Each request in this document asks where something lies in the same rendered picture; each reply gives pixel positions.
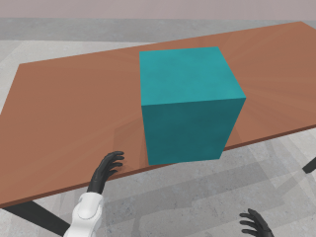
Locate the carton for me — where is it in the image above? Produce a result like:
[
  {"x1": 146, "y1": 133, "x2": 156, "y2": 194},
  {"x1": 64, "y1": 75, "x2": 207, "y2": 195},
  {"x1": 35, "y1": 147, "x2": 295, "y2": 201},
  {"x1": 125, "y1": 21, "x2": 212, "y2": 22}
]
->
[{"x1": 139, "y1": 46, "x2": 246, "y2": 166}]

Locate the table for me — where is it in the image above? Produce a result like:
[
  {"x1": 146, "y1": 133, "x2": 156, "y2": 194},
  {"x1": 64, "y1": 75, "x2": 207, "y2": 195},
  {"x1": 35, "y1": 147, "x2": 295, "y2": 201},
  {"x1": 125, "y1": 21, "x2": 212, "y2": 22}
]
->
[{"x1": 0, "y1": 21, "x2": 316, "y2": 237}]

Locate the robot right hand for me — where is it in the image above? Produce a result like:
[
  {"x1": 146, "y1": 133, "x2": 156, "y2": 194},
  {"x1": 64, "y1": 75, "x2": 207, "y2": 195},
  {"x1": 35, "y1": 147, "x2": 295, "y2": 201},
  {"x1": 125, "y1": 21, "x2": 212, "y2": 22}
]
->
[{"x1": 239, "y1": 208, "x2": 275, "y2": 237}]

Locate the robot left hand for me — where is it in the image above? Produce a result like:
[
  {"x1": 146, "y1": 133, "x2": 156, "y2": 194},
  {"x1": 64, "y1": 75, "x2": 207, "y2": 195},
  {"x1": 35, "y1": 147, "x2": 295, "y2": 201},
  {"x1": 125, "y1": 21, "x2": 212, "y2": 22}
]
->
[{"x1": 86, "y1": 151, "x2": 124, "y2": 195}]

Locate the left robot forearm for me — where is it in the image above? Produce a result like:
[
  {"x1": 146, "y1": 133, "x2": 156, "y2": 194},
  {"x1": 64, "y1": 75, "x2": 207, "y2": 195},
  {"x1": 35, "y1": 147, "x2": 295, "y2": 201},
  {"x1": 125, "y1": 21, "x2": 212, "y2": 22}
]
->
[{"x1": 63, "y1": 192, "x2": 104, "y2": 237}]

